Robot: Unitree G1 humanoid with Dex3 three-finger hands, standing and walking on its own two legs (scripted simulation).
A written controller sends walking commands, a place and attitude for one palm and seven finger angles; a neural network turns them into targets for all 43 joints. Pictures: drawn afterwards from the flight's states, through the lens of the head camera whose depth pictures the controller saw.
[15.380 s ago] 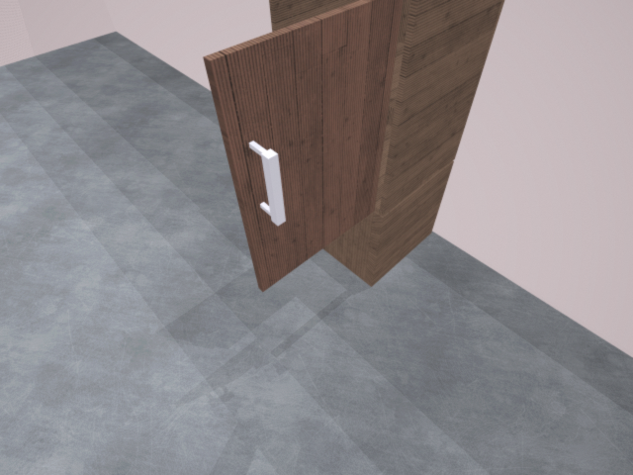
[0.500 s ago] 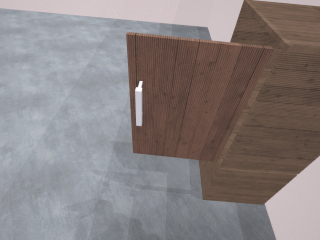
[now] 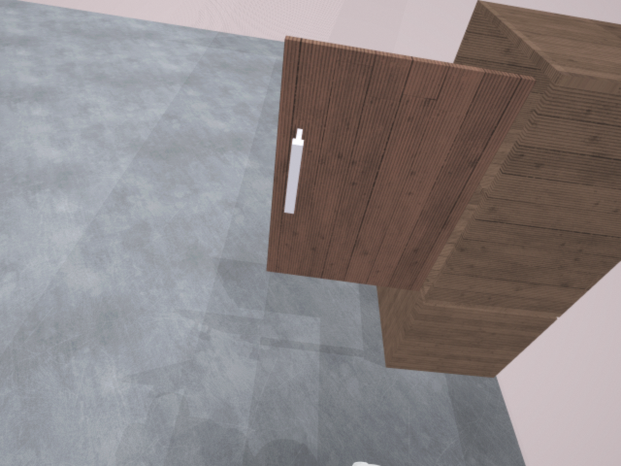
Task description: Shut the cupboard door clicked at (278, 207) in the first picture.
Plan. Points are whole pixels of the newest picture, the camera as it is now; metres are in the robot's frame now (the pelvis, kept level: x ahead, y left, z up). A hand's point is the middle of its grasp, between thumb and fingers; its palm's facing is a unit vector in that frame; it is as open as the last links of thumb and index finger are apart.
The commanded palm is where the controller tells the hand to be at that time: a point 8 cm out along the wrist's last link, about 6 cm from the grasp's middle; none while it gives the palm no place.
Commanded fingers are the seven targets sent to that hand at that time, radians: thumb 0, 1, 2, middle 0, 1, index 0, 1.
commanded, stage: come to a stop and stand still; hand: left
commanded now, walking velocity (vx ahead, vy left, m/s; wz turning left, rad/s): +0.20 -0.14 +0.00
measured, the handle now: (294, 172) +0.64 +0.07 +0.03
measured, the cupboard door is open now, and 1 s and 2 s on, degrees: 88 88 88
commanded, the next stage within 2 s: look again from close up in 1.44 s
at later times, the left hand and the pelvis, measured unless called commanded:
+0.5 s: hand out of the picture -0.07 +0.25 -0.19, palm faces -0.06 -0.99 -0.14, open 7.4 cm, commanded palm none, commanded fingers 0.00 0.90 0.90 -0.20 -0.30 -0.20 -0.30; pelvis -0.09 +0.07 +0.00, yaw -3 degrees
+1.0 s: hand out of the picture -0.14 +0.24 -0.15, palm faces +0.03 -0.98 -0.19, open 7.4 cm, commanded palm none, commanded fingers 0.00 0.90 0.90 -0.20 -0.30 -0.20 -0.30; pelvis -0.11 +0.07 +0.02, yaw -2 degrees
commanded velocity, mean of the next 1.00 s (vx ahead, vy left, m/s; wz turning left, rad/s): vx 0.14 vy -0.10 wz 0.00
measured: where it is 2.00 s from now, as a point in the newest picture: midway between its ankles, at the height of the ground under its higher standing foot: outside the picture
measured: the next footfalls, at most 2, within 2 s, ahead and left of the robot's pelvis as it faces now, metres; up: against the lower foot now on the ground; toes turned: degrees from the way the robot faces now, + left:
right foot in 0.34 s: -0.07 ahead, -0.09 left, -0.01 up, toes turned -10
left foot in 0.50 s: +0.01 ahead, +0.17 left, +0.00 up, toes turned +0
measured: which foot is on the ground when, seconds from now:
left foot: down 0.00-0.30, up 0.32-0.48, down 0.50-0.86, up 0.88-1.00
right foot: up 0.00-0.32, down 0.34-0.50, up 0.52-0.84, down 0.86-1.00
